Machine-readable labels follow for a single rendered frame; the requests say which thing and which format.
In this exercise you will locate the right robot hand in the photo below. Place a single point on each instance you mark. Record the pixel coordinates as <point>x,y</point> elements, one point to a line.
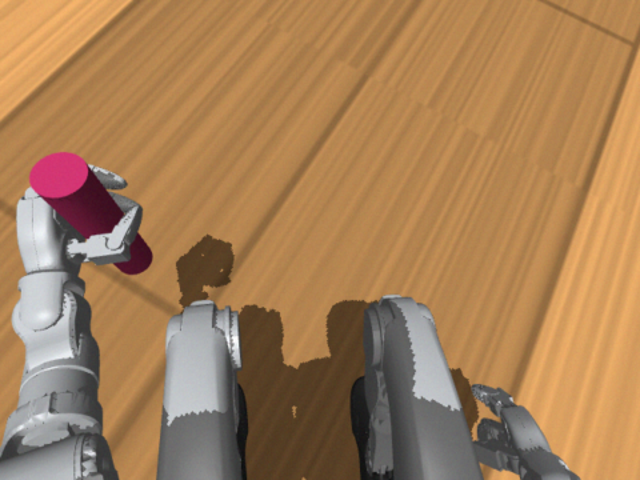
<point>517,435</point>

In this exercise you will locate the left robot arm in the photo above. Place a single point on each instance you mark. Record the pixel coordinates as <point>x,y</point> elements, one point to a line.
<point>56,431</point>

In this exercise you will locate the can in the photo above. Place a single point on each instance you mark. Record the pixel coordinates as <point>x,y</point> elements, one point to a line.
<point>69,186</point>

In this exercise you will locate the left robot hand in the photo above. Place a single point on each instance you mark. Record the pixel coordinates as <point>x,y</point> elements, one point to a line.
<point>47,241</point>

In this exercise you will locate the right robot arm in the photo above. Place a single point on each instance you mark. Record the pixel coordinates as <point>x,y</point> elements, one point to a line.
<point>544,465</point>

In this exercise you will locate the right robot foot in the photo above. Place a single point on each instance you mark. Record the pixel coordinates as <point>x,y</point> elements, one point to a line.
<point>360,427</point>

